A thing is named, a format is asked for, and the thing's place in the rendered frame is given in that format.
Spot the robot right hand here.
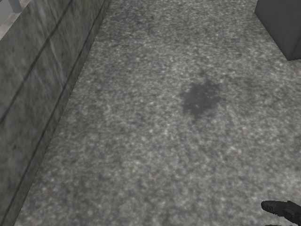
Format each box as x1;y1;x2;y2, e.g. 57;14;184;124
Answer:
261;201;301;226

